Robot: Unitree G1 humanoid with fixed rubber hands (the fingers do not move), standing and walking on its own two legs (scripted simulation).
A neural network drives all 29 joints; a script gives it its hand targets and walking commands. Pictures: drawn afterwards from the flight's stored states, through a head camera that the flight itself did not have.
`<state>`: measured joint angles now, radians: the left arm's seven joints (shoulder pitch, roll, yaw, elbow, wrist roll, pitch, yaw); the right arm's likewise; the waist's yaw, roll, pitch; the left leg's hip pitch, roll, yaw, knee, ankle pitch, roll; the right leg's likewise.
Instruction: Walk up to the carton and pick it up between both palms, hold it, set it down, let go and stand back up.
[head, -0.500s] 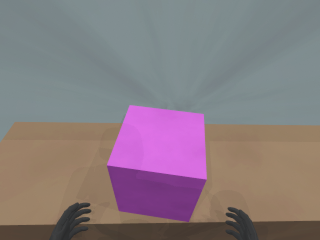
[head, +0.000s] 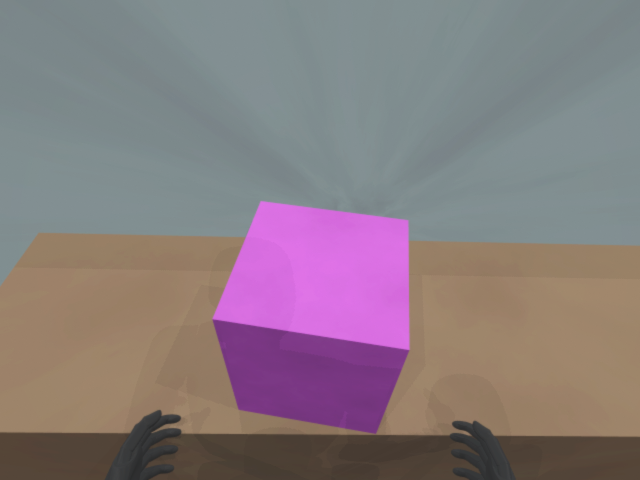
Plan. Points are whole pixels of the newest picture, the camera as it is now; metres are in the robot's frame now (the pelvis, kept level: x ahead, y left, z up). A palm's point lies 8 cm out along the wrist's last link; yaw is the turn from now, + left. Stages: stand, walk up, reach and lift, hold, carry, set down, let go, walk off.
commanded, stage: set down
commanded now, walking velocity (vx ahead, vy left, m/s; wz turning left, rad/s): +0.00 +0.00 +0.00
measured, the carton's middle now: (319, 319) +0.36 +0.02 -0.02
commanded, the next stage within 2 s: let go in 0.38 s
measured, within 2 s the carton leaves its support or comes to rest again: neither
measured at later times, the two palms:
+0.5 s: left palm out of the picture +0.14 +0.22 -0.08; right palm out of the picture +0.15 -0.22 -0.08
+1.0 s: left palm out of the picture +0.14 +0.23 -0.10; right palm out of the picture +0.14 -0.25 -0.09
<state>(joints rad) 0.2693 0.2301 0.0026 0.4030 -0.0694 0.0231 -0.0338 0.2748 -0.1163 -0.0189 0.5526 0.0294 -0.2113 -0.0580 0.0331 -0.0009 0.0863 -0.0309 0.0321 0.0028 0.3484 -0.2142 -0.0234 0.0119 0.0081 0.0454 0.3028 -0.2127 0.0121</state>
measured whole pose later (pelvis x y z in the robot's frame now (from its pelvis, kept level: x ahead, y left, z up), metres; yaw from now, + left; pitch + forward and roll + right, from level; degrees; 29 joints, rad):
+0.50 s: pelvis +0.00 +0.00 +0.00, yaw +0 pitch -5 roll +0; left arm 0.21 0.19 -0.01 0.48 -0.01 0.11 0.01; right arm 0.19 -0.14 -0.05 0.71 -0.02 -0.19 0.00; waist 0.04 -0.03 0.11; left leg -0.07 0.03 0.01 0.37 -0.22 -0.02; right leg -0.03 0.01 0.05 0.34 -0.22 0.01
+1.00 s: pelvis +0.00 +0.00 -0.01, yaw +0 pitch -3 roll +0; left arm 0.20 0.23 0.00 0.60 0.02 0.05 0.01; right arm 0.16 -0.22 -0.03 0.81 -0.04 -0.11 0.00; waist 0.02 -0.03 0.06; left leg -0.13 0.04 0.00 0.44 -0.25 -0.03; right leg -0.10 0.01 0.04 0.41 -0.26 0.00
